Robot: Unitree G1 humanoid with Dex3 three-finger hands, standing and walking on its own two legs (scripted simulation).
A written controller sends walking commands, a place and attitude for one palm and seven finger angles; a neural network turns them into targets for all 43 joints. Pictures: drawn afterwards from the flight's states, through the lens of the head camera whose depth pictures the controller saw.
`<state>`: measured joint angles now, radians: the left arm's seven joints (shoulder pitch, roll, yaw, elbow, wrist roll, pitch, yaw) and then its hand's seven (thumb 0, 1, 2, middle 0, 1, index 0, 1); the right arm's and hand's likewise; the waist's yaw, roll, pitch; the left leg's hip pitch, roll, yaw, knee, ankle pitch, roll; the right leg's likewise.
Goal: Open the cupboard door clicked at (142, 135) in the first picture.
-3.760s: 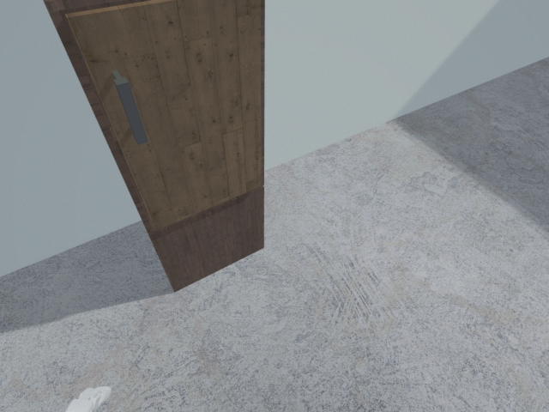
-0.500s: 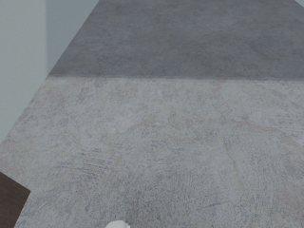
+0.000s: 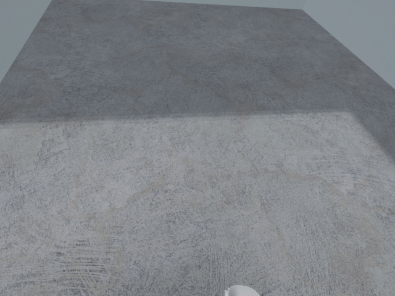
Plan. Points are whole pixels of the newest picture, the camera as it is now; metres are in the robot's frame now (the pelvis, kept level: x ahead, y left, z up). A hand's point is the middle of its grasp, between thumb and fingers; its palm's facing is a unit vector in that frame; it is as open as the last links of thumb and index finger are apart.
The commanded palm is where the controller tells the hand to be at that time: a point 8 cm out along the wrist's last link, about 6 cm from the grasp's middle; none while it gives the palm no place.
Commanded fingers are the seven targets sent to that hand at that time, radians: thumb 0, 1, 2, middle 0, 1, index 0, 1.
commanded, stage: walk to a spot facing it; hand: left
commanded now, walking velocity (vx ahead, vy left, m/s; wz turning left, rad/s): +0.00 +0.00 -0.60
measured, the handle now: out of the picture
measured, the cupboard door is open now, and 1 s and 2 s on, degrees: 0 0 0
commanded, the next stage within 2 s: turn to face it in 0.38 s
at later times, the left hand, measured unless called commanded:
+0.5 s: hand (158, 235) +0.30 +0.12 -0.18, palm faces -0.26 -0.94 -0.20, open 7.4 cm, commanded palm none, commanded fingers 0.00 0.90 0.90 -0.20 -0.30 -0.20 -0.30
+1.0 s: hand (122, 235) +0.28 +0.21 -0.17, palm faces -0.11 -0.97 -0.21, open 7.4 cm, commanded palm none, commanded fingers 0.00 0.90 0.90 -0.20 -0.30 -0.20 -0.30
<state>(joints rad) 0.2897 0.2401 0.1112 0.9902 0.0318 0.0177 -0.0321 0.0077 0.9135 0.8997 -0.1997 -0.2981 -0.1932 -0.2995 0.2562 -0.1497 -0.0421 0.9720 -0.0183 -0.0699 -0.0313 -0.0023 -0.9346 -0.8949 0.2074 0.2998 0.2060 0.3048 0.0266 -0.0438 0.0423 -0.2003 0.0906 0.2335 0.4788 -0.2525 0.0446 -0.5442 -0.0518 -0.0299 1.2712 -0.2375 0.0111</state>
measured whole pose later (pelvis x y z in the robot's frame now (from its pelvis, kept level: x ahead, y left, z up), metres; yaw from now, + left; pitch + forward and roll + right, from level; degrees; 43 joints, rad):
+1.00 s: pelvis +0.18 +0.02 +0.00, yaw -9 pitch +2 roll -3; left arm 0.19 0.22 0.09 0.96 0.02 0.04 0.02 0.01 0.91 0.90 -0.20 -0.30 -0.20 -0.30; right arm 0.24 -0.17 -0.05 0.97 -0.03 0.02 -0.01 0.00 -0.93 -0.90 0.21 0.30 0.21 0.30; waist -0.02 0.00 0.06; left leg -0.32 0.00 -0.03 0.46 -0.17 0.04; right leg -0.42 -0.04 -0.01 0.99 -0.43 0.07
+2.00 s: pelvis +0.13 +0.04 +0.00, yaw +26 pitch +1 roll -1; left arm 0.14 0.27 0.08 0.89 0.02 0.06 0.01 0.01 0.91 0.90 -0.20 -0.30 -0.19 -0.30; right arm 0.20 -0.20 -0.05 0.91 -0.02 0.03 0.00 0.01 -0.91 -0.90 0.21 0.30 0.21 0.30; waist -0.02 -0.02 0.07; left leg -0.26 -0.06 -0.07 0.46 -0.21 0.06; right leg -0.47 -0.08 0.01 1.02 -0.38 0.12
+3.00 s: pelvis +0.12 +0.03 +0.00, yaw +63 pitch +0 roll -2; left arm 0.16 0.26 0.07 0.88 0.01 0.06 0.01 0.01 0.91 0.90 -0.20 -0.30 -0.19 -0.30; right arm 0.18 -0.21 -0.05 0.90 -0.02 0.03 0.01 0.01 -0.91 -0.90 0.21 0.30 0.21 0.30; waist -0.01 -0.02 0.06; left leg -0.25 -0.04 -0.07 0.47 -0.22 0.04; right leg -0.46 -0.09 -0.01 0.99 -0.39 0.11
